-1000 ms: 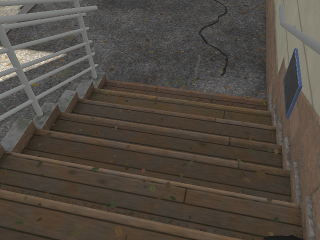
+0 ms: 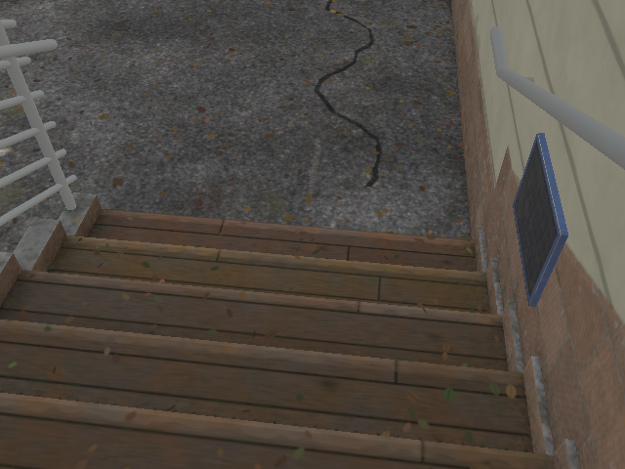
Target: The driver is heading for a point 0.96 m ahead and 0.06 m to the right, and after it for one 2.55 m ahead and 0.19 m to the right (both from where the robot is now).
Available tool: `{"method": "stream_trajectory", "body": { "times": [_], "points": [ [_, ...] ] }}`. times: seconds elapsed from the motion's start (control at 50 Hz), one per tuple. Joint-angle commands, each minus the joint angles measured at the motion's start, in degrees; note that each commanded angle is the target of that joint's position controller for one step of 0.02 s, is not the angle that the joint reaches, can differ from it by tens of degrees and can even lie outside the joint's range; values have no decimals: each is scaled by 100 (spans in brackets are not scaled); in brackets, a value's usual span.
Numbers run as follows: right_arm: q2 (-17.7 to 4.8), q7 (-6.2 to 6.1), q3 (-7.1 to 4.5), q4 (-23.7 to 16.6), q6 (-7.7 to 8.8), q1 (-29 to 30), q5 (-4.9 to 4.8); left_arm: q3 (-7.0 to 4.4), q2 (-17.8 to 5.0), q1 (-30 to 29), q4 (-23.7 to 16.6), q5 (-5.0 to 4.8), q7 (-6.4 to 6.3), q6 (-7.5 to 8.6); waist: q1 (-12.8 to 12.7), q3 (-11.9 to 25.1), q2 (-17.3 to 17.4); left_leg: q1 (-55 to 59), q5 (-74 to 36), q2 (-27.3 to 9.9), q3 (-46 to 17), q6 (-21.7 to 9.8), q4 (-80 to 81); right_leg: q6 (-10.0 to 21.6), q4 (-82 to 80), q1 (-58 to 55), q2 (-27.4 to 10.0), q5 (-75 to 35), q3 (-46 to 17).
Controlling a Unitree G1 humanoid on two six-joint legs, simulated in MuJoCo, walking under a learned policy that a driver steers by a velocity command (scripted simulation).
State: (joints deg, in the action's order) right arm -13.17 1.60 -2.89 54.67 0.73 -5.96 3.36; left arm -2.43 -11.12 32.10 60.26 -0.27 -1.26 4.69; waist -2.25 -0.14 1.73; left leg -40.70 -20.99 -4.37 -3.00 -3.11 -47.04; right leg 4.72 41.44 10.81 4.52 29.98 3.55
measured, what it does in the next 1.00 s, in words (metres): goes down: left foot 0.15 m lower, then right foot 0.15 m lower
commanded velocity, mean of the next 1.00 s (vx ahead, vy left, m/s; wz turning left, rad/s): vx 0.50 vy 0.00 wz -0.19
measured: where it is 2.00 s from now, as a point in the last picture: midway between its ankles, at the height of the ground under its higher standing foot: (354, 409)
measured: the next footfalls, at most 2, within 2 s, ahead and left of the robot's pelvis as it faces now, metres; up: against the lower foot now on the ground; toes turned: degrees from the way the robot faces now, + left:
left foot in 0.20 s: +0.29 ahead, +0.14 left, -0.15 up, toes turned +3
right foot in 0.76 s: +0.61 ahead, -0.10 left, -0.30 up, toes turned -7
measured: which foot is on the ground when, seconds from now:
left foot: up 0.00-0.18, down 0.20-0.76, up 0.78-1.00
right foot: down 0.00-0.20, up 0.22-0.74, down 0.76-1.00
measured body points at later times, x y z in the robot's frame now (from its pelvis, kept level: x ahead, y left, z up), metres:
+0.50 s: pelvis +0.30 +0.05 -0.14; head +0.30 +0.05 +0.31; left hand +0.38 +0.31 -0.27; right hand +0.20 -0.20 -0.28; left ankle +0.25 +0.14 -0.86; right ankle +0.44 -0.09 -0.80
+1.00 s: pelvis +0.59 -0.03 -0.28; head +0.61 -0.05 +0.17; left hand +0.60 +0.22 -0.41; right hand +0.66 -0.30 -0.41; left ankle +0.72 +0.10 -0.93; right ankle +0.57 -0.09 -1.01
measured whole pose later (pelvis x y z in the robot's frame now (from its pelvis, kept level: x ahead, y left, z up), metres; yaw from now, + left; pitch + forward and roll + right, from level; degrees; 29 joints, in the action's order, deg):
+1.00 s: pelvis +0.59 -0.03 -0.28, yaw -12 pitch -1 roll +0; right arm -13.6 -0.7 -1.9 50.5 1.3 -8.3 3.1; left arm -2.5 -10.8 23.7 57.7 0.2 -1.6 2.0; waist -1.6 -3.3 2.5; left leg -39.2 9.9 -4.2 -2.5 2.3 -62.6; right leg 6.4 31.2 13.6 7.8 16.3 -2.2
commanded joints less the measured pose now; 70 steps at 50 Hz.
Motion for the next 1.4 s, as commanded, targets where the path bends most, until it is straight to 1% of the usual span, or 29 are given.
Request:
{"method": "stream_trajectory", "body": {
  "times": [0.02, 0.1, 0.16, 0.2, 0.22, 0.24, 0.26, 0.28, 0.3, 0.34, 0.44, 0.54, 0.66, 0.7, 0.76, 0.78, 0.8, 0.82, 0.84, 0.9, 0.94, 0.98, 1.04, 1.08, 1.16, 1.24, 1.32, 1.36, 1.4],
  "points": [
    [-263, 83, -70, -438, 99, 706, -13, -67, -591, -453, -502, 50, 0, 92, 22, -640, -107, 762, -806, 136, 192, 102, 588, 757, -800, 1308, -1252, -514, -1475],
    [-72, 28, 21, -1007, 323, 1331, -203, -24, -468, 102, -229, 215, -162, 14, -621, -1186, -360, 386, -126, -5, 11, 102, 2292, 773, 37, 164, -1248, -1835, -1638],
    [-237, -45, -40, -636, 287, 179, -260, -31, -613, 288, -69, 280, -138, -205, -308, -829, -489, 1947, 757, 93, 295, -145, 2802, 801, 1154, -23, -1229, -3447, -1413],
    [-537, -70, -200, 180, 263, -1920, -113, -44, -724, 277, -27, 210, -85, -292, 545, 138, 230, 4597, 232, 142, 546, -228, 2730, 679, 3870, 973, -696, -2717, -840],
    [-885, -61, -252, 357, 253, -2481, -88, -84, -390, 937, -22, -28, -87, -212, 398, 997, 1619, 6932, -2436, -990, -438, -658, 674, 301, 6176, 3049, -146, 1825, -536],
    [-952, 37, -256, 260, 190, -3048, -282, -136, -792, 958, -158, -196, -179, -143, 881, 2152, 1156, 7668, -1930, -1708, -1348, -1090, 222, 269, 7673, 3841, -226, 2194, -740],
    [-1332, 0, -368, 306, 133, -3159, -390, -106, -762, -85, -601, -200, -202, -85, 1157, 2133, 1478, 7362, 1506, -2259, -2721, -1813, 1671, 168, 7864, 5049, -116, 1574, -622],
    [-768, -136, -206, 95, 66, -2395, -355, -169, -942, -1138, -699, 53, -176, -160, 976, 443, 37, 5761, 3491, -1456, -2086, -1282, 2631, 147, 6613, 5274, -500, 459, -382],
    [-826, -219, -183, 13, 103, -2039, -161, -163, -694, -1215, -796, 83, -104, -180, 807, 68, 771, 4710, 3463, -1896, -2294, -1564, 2722, 115, 6238, 4907, -552, 16, -693],
    [-327, -196, -4, 2, 308, -1625, -172, -179, -531, -1183, -623, 263, -54, -326, 148, -685, -357, 2608, 2876, -1358, -1774, -1258, 2627, 12, 4213, 3822, -950, -933, -1083],
    [-643, -195, -103, 142, 427, -1900, -264, -157, -248, -753, -314, 263, 203, -488, -184, 81, 575, 2059, 1161, -779, -752, -1225, 2520, -244, 2121, 2080, -907, -3244, -461],
    [-412, -303, -24, 183, 529, -2212, -296, -233, -482, -2567, -930, 280, 315, -258, 209, -552, -140, 2363, 4203, -598, -904, -1032, 1957, -52, 148, 2942, -955, -5687, -901],
    [-527, -393, 6, 339, 523, -2798, -28, -103, -430, -3604, -1336, 3, 229, -159, 1043, -1239, 133, 2980, 3802, -526, -256, -684, 1001, -91, -1463, 2478, -818, -5369, -684],
    [-588, -460, -28, 453, 467, -2879, 39, -97, -550, -3285, -1166, 107, 232, -178, 1060, -1330, 62, 3194, 2912, -565, -77, -576, 581, -68, -2108, 1903, -965, -5082, -515],
    [-713, -439, -13, 496, 320, -2647, -109, -290, -839, -252, -167, 312, 183, -216, -256, 170, -456, 2650, 1743, -105, 739, -425, -3494, 164, -2344, -1320, -440, -5029, 354],
    [-392, -404, -72, 595, 253, -3208, -204, -409, -1219, 5, -14, 278, 318, -277, -95, 720, -1805, 563, 6428, 552, 1138, -101, -6163, 596, -572, -3315, -1262, -6859, -555],
    [-560, -422, -24, 181, 317, -3172, -363, -416, -1460, 252, -178, 36, 401, -311, -226, 1830, -1851, -1026, 7034, 433, 574, 54, -7360, 1307, 466, -4735, -2119, -8158, -1968],
    [-682, -449, -18, -278, 368, -2261, -408, -468, -1591, 361, -345, -97, 317, -363, -701, 2351, -1447, -2009, 6579, 430, 487, 219, -7375, 1960, -747, -4917, -2787, -5859, -3205],
    [-564, -431, 42, -525, 392, -1406, -317, -420, -1502, 107, -393, 4, 106, -440, -688, 1549, -1100, -2671, 5955, 321, 439, 281, -6675, 2082, -1854, -3986, -2838, -3187, -3837],
    [-792, -351, -39, -439, 154, -1052, 30, -126, -747, -1117, -612, 163, -22, -221, 260, -391, 328, -535, 4026, -421, -248, 392, -3083, 1426, -1971, 129, -2121, -3751, -2855],
    [-492, -247, 3, -732, 28, -448, 60, -195, -1093, -1183, -598, -23, -93, -106, 358, -497, -345, 791, 3282, -12, 75, 676, -1106, 1201, -2445, 1099, -1394, -4201, -2257],
    [-265, -195, 42, -161, -24, -1710, -43, -296, -1220, -737, -570, 57, -102, -152, 485, 426, -1010, 858, 2248, 129, 176, 577, -1602, 1240, -1833, 355, -1374, -5149, -2151],
    [-561, -13, -144, -588, 64, -438, -71, -147, -483, -152, -583, -49, -149, -229, 143, -148, -485, -545, 648, -29, -429, 456, -690, 1222, -1443, -34, -1074, -2072, -2927],
    [-481, 102, -95, -814, 103, 33, 58, -201, -660, -306, -736, -53, -235, -152, 146, -422, -228, -274, -139, 125, -489, 477, -128, 1204, -1342, 611, -892, -837, -3215],
    [-254, 81, -20, -1249, 192, 768, 128, -138, -453, -372, -830, -54, -243, -11, -172, -559, -175, 630, -857, 287, -166, 294, 995, 748, -706, 1033, -502, -1140, -2401],
    [-18, 98, 54, -1480, 264, 778, -199, -19, -305, -78, -726, 133, -406, -142, -547, -830, -709, 1313, -683, 191, -174, 220, 2406, 523, 346, 745, -409, -2406, -1970],
    [-257, -71, -99, -556, 438, -1535, -183, -15, -498, -23, -643, 164, -396, -205, 71, -148, 227, 3373, -1036, 323, 346, 85, 3820, 410, 3145, 480, -315, -3069, -1195],
    [-1055, -1, -306, -284, 344, -2919, -200, -95, -613, 488, -815, -301, -301, -165, 471, 1810, 1255, 8005, -6086, -1664, -1473, -1320, 505, -379, 7764, 4142, 494, 2576, 6],
    [-1026, -46, -295, -801, 296, -2170, -452, -18, -780, -686, -1285, -21, -329, -232, 735, 2309, 326, 7335, -3735, -1946, -2095, -2172, 1271, -374, 8205, 5159, -153, 1637, -263]
  ]
}}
